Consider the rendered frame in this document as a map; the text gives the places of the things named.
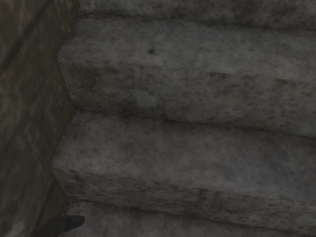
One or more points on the left robot hand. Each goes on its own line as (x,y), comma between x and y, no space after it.
(59,224)

